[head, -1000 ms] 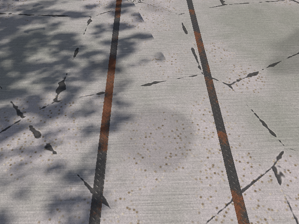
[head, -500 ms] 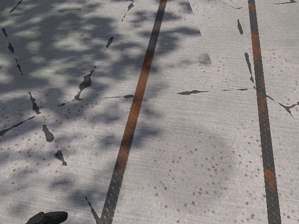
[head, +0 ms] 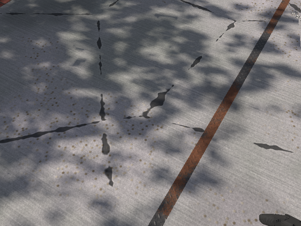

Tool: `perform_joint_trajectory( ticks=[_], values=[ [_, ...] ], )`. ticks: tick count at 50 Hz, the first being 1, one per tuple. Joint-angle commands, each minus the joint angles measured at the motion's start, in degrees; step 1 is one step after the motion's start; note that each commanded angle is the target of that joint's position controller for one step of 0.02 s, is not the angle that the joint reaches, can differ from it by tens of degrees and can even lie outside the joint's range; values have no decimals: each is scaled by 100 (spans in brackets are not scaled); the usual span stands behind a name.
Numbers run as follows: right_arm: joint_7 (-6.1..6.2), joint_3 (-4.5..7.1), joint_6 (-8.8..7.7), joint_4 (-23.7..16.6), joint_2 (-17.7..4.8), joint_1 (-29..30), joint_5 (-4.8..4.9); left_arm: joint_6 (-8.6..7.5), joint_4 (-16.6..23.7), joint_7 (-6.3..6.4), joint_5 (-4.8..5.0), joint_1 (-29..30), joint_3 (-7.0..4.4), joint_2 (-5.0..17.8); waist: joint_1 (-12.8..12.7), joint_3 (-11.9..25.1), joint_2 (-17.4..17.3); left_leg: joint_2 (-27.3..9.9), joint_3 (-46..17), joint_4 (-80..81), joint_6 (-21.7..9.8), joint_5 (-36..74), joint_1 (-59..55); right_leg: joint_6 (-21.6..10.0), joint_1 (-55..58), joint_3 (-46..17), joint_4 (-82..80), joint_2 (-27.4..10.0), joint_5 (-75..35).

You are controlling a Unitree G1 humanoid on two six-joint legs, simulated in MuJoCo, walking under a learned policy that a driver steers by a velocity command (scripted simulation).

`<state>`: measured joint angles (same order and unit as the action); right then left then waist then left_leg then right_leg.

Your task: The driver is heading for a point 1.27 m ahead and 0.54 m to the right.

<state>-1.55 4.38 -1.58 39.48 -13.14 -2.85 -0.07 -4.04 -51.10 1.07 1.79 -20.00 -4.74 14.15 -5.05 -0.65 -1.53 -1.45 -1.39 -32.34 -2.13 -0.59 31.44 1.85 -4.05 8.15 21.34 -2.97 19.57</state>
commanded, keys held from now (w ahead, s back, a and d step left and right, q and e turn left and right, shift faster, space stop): e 0.88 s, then no key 0.12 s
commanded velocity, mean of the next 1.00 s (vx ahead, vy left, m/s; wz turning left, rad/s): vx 0.05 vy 0.00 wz -0.43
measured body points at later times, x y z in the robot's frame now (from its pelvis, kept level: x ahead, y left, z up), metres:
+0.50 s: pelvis +0.06 -0.02 -0.01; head +0.08 -0.05 +0.44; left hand +0.25 +0.23 -0.10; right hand +0.15 -0.32 -0.14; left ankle +0.12 +0.12 -0.72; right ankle +0.06 -0.12 -0.74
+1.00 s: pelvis +0.09 +0.00 +0.00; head +0.13 +0.00 +0.45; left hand +0.38 +0.16 -0.10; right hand +0.06 -0.32 -0.10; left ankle +0.15 +0.10 -0.74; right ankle +0.04 -0.11 -0.71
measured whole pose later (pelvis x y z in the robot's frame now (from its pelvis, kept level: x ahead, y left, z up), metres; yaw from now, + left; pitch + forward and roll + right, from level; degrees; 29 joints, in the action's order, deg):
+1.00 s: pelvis +0.09 +0.00 +0.00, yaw -31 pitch +3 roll +0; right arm 0.7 4.6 -0.7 49.0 -15.9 -6.2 -1.0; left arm 2.0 -38.7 2.2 0.6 -8.0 -4.5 18.3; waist -0.2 -1.4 2.7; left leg 1.9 -3.2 -27.8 -1.1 -13.9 16.2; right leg 0.0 -24.4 -11.3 44.6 7.4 26.7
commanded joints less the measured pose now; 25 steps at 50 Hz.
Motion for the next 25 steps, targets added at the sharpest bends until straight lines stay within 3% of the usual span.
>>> perform_joint_trajectory(
  ticks=[1, 2, 3, 4, 5, 6, 7, 8, 10, 12, 16, 20, 21, 22, 23, 24, 25],
  values=[
    [55, 275, -170, 27, -817, -964, -122, -101, 220, -47, 52, 289, -158, 882, 815, 709, 592, 142, 163, 968, -336, 1638, -2327, -562, -510, -614, 1040, -631, -3823],
    [151, 359, -174, 77, -1324, -1597, -309, -150, 353, -83, -181, 140, -10, 507, 906, 1582, -279, -1223, -1010, 174, -842, 4782, -4201, -176, -1814, -423, 2567, -218, -1467],
    [180, 261, -126, 115, -1196, -1575, -282, -127, 238, -131, -178, -583, 161, 134, 684, 2523, -1265, -2463, -2236, 183, -1837, 5436, -5020, 91, -2681, -1058, 4015, 152, 2214],
    [161, 231, -45, 83, -1026, -1509, -164, -40, 149, -130, -13, -425, -2, 697, 832, 2509, -829, -2222, -1996, 387, -1805, 4393, -4486, 136, -2795, -1469, 4602, 32, 2346],
    [160, 210, -22, 55, -958, -1145, -76, 48, 318, -99, 67, 56, -52, 843, 793, 1931, -730, -1981, -1592, 621, -1623, 3337, -4055, 119, -3317, -1280, 4824, -57, 2125],
    [176, 145, -16, 63, -787, -809, -37, 173, 305, -11, 21, 261, -59, 756, 672, 1486, -405, -1754, -1319, 901, -1412, 2293, -3410, 139, -3403, -1195, 4697, -201, 1743],
    [190, 101, -8, 75, -631, -484, -36, 322, 305, 85, -44, 308, -90, 744, 512, 1102, -410, -1597, -1066, 1234, -1257, 1414, -2617, 198, -3139, -1194, 4484, -285, 1355],
    [210, 106, 7, 95, -646, -239, -99, 456, 301, 143, -66, 211, -104, 678, 340, 887, -559, -1493, -810, 1511, -1195, 906, -1906, 254, -2700, -1115, 4458, -261, 1019],
    [270, 128, 6, 137, -710, -21, -161, 568, 367, 210, -81, 117, -136, 597, 214, 717, -659, -1477, -485, 1771, -1241, 399, -1375, 270, -2445, -967, 4404, -175, 645],
    [346, 137, -1, 219, -737, 33, -136, 604, 500, 222, -89, 292, -136, 534, 231, 657, -602, -1537, -284, 1875, -1239, 2, -1368, 213, -2499, -950, 4013, -225, 315],
    [472, 179, 74, 367, -898, 57, -77, 620, 755, 96, -104, 703, -85, 507, 325, 689, -630, -1646, 36, 1874, -1143, -253, -1531, 78, -2142, -797, 3031, -257, -56],
    [468, 217, 178, 490, -1053, 55, 78, 646, 867, -63, -118, 683, -120, 626, 248, 666, -590, -1747, 241, 1448, -827, -371, -1797, -198, -1591, -528, 1931, -119, -245],
    [466, 217, 213, 524, -1049, 68, 137, 642, 811, -97, -141, 512, -137, 620, 160, 659, -505, -1646, 374, 1173, -644, -590, -1746, -333, -1249, -376, 1388, 21, -557],
    [457, 195, 253, 624, -908, -122, 170, 637, 752, -108, -193, 371, -188, 728, 161, 554, -214, -1388, 583, 645, -334, -1039, -1576, -533, -954, -468, 837, 134, -859],
    [428, 155, 304, 684, -663, -419, 71, 615, 815, -51, -221, 313, -303, 1196, 339, 324, 1046, -784, 1170, -745, 192, -1904, -827, -911, -599, -1763, 4, -646, -2083],
    [440, 120, 286, 372, -579, -94, -90, 588, 1036, 3, -258, 378, -378, 1792, 393, 77, 2285, 147, 1074, -2154, 662, -3683, 811, -1907, -246, -3658, -291, -1835, -3356],
    [454, 165, 252, 234, -740, 445, -94, 448, 1040, -51, -442, 178, -351, 1680, 44, 462, 1691, 241, 89, -3128, 552, -3834, 922, -2303, -440, -3895, -470, -1915, -2968]
  ],
)
Keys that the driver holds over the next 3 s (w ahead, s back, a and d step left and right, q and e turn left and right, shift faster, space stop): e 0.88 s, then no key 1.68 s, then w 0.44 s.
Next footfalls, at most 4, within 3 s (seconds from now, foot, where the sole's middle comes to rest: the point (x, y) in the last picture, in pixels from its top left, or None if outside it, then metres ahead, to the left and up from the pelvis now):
0.02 left None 0.17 0.12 -0.77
0.46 right None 0.10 -0.13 -0.77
0.94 left None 0.19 0.08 -0.77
1.28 right None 0.03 -0.14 -0.77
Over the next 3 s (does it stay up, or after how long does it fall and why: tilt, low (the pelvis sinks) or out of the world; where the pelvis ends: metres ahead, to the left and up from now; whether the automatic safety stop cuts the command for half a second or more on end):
stays up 0.15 -0.07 -0.01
